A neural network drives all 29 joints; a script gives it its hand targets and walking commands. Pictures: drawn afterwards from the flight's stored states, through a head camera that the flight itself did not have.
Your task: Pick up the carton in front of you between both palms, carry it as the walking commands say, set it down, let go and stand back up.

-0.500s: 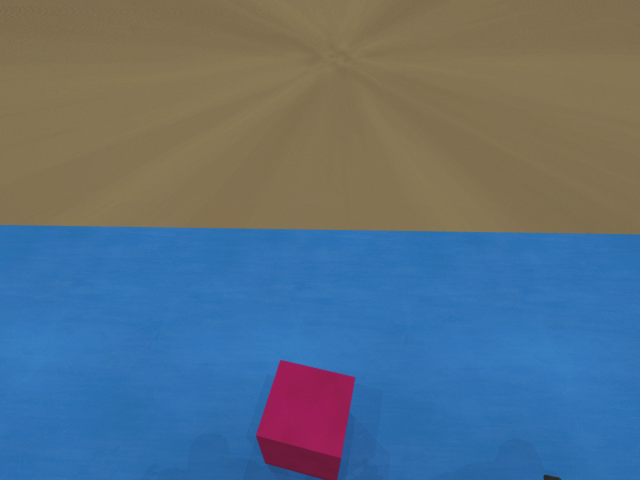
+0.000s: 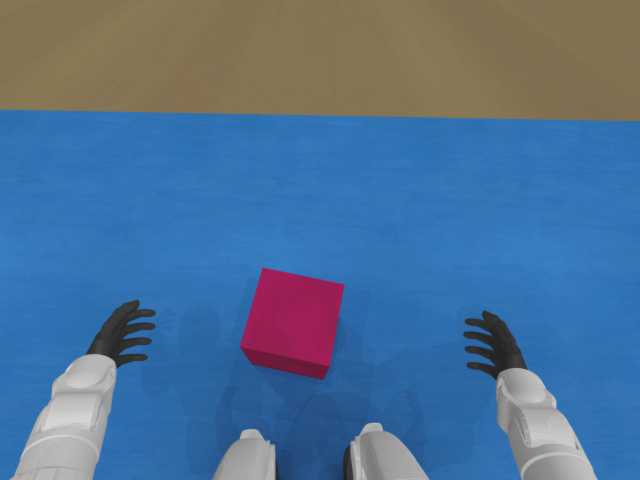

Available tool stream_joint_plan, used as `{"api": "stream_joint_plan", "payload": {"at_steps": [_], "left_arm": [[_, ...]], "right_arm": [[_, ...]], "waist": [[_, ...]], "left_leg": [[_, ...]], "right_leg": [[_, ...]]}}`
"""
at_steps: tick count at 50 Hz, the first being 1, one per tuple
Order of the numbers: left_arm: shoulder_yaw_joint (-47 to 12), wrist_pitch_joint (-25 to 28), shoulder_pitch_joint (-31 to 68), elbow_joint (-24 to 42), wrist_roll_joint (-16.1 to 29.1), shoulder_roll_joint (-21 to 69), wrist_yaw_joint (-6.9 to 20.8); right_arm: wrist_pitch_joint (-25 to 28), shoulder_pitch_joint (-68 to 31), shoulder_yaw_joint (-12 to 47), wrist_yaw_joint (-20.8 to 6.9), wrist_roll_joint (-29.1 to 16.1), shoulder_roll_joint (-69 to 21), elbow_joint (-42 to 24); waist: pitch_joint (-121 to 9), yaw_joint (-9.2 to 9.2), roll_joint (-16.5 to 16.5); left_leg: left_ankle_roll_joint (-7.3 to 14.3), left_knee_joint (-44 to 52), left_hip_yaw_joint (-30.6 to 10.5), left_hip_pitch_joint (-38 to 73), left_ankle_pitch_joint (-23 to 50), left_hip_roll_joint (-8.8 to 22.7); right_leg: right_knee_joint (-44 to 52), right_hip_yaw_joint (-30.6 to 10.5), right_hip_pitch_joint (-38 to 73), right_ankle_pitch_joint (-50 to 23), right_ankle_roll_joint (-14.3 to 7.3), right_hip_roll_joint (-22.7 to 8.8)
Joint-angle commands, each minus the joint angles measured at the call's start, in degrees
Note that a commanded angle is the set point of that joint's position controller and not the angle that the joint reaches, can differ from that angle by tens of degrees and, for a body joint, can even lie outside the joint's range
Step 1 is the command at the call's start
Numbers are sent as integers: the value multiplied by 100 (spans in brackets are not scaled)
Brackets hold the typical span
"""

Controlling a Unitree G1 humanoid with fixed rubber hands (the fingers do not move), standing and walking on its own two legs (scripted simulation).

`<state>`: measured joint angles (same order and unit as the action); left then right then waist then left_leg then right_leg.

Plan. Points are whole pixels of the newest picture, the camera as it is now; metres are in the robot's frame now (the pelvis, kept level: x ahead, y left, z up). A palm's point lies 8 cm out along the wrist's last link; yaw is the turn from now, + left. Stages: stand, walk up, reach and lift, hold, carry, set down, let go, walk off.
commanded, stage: reach and lift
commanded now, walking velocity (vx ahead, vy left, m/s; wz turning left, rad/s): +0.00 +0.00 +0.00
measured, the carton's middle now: (294, 327) +0.45 +0.03 -0.60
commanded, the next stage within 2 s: none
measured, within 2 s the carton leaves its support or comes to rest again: neither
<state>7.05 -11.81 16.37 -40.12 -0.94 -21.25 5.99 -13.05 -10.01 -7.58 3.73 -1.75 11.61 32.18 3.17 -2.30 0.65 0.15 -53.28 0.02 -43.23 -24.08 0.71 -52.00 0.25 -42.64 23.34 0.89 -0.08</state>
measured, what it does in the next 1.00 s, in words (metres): lowers itself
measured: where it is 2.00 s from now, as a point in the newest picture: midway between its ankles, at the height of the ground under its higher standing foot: outside the picture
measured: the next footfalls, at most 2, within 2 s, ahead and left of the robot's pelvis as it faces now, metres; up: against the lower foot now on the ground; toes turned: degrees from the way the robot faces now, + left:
none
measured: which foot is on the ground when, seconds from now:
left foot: down 0.00-1.00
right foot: down 0.00-1.00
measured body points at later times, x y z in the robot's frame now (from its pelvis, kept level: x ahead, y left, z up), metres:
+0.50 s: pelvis -0.08 +0.03 -0.07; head +0.21 +0.04 +0.27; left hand +0.48 +0.21 -0.15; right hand +0.40 -0.18 -0.16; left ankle +0.02 +0.12 -0.69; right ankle +0.02 -0.13 -0.69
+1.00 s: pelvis -0.06 +0.01 -0.17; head +0.29 +0.04 +0.11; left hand +0.49 +0.21 -0.35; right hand +0.42 -0.17 -0.34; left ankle +0.02 +0.12 -0.69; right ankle +0.02 -0.13 -0.69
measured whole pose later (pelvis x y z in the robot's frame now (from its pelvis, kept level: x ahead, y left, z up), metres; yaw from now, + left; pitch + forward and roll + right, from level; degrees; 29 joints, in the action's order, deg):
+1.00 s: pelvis -0.06 +0.01 -0.17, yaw -3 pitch +52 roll -6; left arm 11.8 -6.1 75.4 -63.0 -4.3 -24.1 4.1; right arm -5.6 -60.1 -25.4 9.7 1.9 0.3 42.3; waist -1.3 -4.1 0.2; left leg 1.0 -89.0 -2.7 -114.0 -26.7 -0.5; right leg -86.0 0.2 -111.3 26.5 3.1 1.0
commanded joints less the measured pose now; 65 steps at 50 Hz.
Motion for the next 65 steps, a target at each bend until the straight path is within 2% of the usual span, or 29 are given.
{"api": "stream_joint_plan", "payload": {"at_steps": [1, 7, 13, 17, 21, 26, 32, 36, 39, 43, 47, 51, 56, 60, 65], "left_arm": [[166, 65, 1048, 129, 98, -857, 4], [247, 70, 3019, -204, 109, -1042, 56], [236, -94, 5090, -851, 148, -1254, 119], [244, -168, 6257, -1397, 73, -1344, 195], [347, -140, 7200, -1825, -156, -1387, 272], [474, -44, 8046, -2047, -449, -1386, 284], [646, 125, 7945, -1870, -734, -1016, 215], [802, 319, 7531, -1795, -842, -631, 153], [887, 441, 7181, -1853, -887, -468, 70], [924, 569, 6930, -1906, -835, -530, -67], [630, 686, 7185, -1751, -453, -808, -192], [76, 723, 7775, -1577, 136, -1301, -269], [-511, 647, 8522, -1639, 697, -1680, -303], [-713, 537, 8977, -2058, 839, -1851, -311], [-871, 527, 9296, -2746, 897, -1894, -259]], "right_arm": [[68, -692, -209, 182, -107, 496, -355], [52, -2376, -445, 420, -170, 307, -360], [-156, -4132, -783, 637, -183, 113, -128], [-266, -5135, -1109, 741, -49, -54, 116], [-252, -5824, -1487, 765, 174, -246, 243], [-158, -6356, -1912, 721, 441, -464, 120], [121, -5988, -2128, 597, 672, -703, -105], [426, -5673, -2247, 468, 841, -884, 21], [630, -5466, -2294, 423, 944, -932, 213], [787, -5434, -2153, 424, 858, -942, 396], [867, -5660, -1832, 552, 480, -783, 473], [840, -6117, -1407, 787, -55, -466, 480], [684, -6806, -982, 1006, -612, -196, 505], [557, -7371, -892, 1083, -804, -72, 832], [579, -7914, -980, 1020, -716, -22, 1475]], "waist": [[-2888, -27, -261], [-3573, -93, -525], [-4229, -262, -570], [-4545, -396, -613], [-4753, -489, -759], [-5235, -539, -948], [-6037, -526, -1205], [-5891, -453, -1160], [-5834, -392, -1025], [-5784, -220, -822], [-6066, -194, -778], [-6756, -266, -875], [-7100, -279, -1149], [-6546, -246, -1165], [-5358, -257, -903]], "left_leg": [[-101, -31, -105, 928, 3146, -291], [-62, -173, -201, 745, 2542, -250], [-33, -102, -167, 175, 1105, -243], [-16, -116, -160, -195, 478, -253], [-28, -191, -213, -322, 394, -288], [-32, -356, -238, -206, 964, -333], [-56, -770, -335, 592, 3187, -350], [-56, -1225, -468, 130, 4177, -323], [-43, -1698, -535, -644, 4356, -296], [-59, -2373, -474, -1877, 3778, -317], [-61, -3148, -367, -2703, 3297, -346], [-19, -3910, -221, -3130, 2711, -309], [-9, -4611, -115, -3318, 1927, -200], [18, -4929, -98, -3853, 1008, -91], [75, -5270, -198, -4665, 137, 22]], "right_leg": [[29, -61, 351, -3177, 279, 272], [-134, 98, -859, -2005, 286, 307], [-222, 321, -1392, -848, 292, 280], [-328, 438, -1637, -502, 306, 297], [-441, 518, -1958, -486, 329, 338], [-594, 609, -2225, -847, 342, 424], [-746, 668, -2955, -1868, 341, 542], [-1058, 605, -3854, -2268, 392, 545], [-1533, 563, -4434, -2361, 453, 531], [-2287, 503, -4860, -2200, 531, 529], [-3080, 472, -4873, -2235, 535, 559], [-3850, 444, -4501, -2241, 502, 537], [-4531, 501, -4489, -1679, 453, 486], [-4944, 546, -4763, -894, 411, 436], [-5390, 575, -5172, -181, 379, 353]]}}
